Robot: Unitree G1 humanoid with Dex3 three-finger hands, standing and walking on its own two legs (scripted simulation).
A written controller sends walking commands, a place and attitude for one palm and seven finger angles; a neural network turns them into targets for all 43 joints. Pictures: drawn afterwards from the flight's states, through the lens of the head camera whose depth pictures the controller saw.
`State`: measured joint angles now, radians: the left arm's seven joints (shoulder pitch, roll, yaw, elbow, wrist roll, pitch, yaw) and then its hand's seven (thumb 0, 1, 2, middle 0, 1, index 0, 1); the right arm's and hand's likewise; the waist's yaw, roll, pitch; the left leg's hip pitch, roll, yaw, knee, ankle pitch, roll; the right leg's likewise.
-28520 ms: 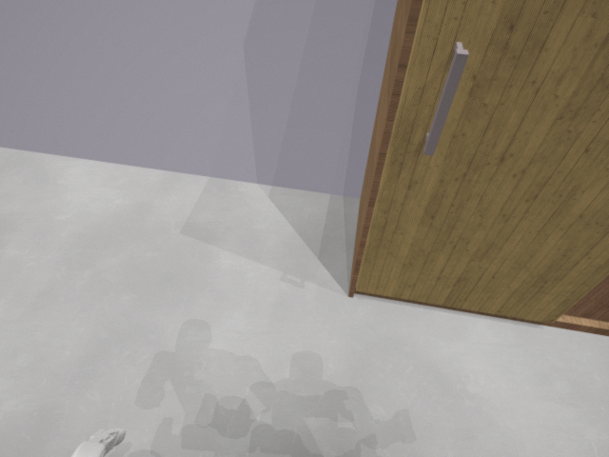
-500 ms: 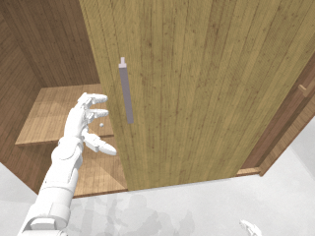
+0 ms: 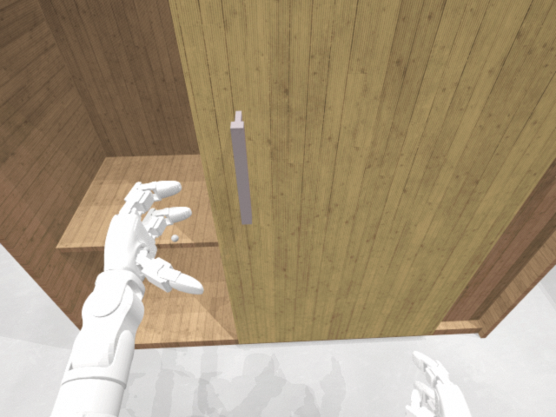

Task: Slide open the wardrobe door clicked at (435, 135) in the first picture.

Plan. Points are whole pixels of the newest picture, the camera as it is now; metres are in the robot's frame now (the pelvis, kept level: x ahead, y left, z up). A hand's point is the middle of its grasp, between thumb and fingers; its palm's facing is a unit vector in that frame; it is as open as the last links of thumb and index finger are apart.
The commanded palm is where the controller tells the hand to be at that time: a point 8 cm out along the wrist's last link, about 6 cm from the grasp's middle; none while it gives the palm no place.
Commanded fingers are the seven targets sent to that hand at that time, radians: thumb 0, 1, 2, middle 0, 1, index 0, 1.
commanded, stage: draw the hand back to the body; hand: left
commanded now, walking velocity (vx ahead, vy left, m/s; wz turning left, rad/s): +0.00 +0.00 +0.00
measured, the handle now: (243, 171) +0.51 +0.12 +0.09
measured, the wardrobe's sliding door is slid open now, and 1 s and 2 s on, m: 0.48 0.48 0.48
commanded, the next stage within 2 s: step back with the hand held close in 1.48 s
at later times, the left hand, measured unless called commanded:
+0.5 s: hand (125, 267) +0.25 +0.22 +0.14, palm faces +0.19 -0.97 -0.18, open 14.3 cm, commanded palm +0.21 +0.26 +0.15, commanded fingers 0.00 -0.15 0.39 -0.24 -0.92 -0.24 -0.92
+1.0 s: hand (65, 270) +0.23 +0.27 +0.16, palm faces +0.37 -0.86 -0.36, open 9.8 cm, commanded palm +0.18 +0.31 +0.18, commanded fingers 0.00 0.75 0.83 -0.20 -0.38 -0.20 -0.38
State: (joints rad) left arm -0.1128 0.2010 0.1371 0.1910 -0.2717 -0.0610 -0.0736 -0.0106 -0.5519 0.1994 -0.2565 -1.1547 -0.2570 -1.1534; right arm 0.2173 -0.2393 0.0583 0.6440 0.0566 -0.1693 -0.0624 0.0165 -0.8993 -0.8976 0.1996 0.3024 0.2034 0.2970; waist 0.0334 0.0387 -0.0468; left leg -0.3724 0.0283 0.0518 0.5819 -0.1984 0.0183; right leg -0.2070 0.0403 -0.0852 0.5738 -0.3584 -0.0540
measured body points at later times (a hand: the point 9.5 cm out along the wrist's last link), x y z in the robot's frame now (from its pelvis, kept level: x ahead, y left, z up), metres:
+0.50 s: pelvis +0.01 +0.00 +0.01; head -0.03 -0.02 +0.46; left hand +0.23 +0.27 +0.15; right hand +0.20 -0.22 -0.06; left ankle +0.07 +0.11 -0.73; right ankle -0.03 -0.08 -0.73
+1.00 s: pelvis +0.03 +0.02 +0.02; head +0.00 +0.01 +0.46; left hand +0.20 +0.31 +0.18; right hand +0.21 -0.20 -0.06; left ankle +0.07 +0.11 -0.73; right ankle -0.03 -0.08 -0.73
